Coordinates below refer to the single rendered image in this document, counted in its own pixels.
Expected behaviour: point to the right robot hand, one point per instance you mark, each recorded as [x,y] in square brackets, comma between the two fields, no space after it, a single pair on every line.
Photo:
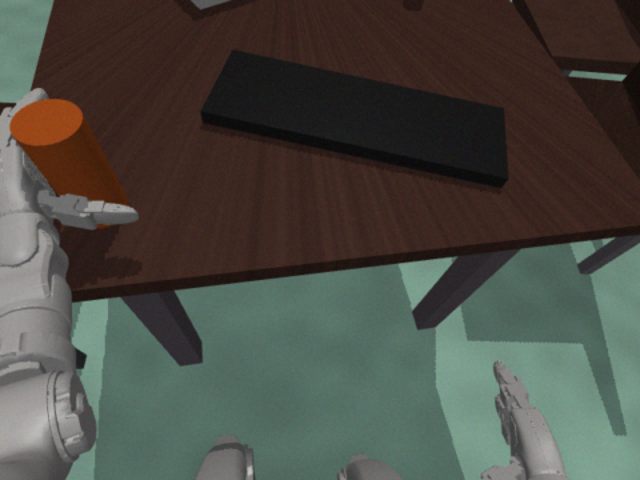
[534,450]

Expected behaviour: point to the left robot hand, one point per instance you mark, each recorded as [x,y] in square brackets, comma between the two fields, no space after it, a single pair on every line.
[23,188]

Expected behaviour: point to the chair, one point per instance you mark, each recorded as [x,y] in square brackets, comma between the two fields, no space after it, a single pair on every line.
[616,107]
[600,36]
[80,356]

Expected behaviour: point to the table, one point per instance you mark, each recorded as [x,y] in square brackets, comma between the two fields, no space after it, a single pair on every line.
[220,206]

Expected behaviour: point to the left robot arm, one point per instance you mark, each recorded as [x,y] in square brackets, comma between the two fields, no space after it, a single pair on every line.
[46,421]

